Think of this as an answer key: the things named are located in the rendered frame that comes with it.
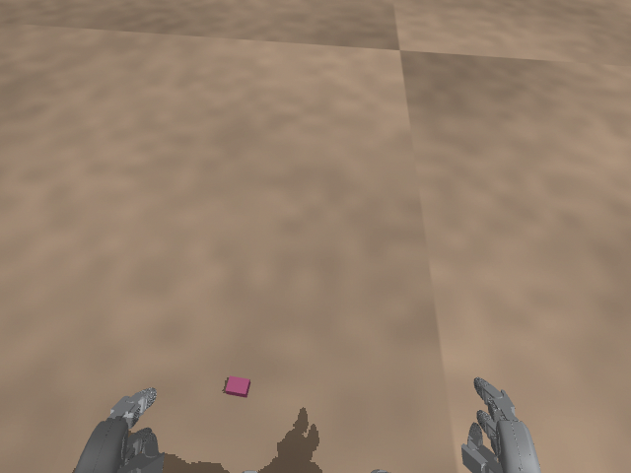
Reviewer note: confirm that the left robot hand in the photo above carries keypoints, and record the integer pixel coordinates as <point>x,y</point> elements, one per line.
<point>110,450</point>

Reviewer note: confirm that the small box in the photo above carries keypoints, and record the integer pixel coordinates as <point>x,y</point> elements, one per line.
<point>238,386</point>

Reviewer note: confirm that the right robot hand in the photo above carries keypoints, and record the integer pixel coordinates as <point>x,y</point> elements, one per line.
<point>510,438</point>

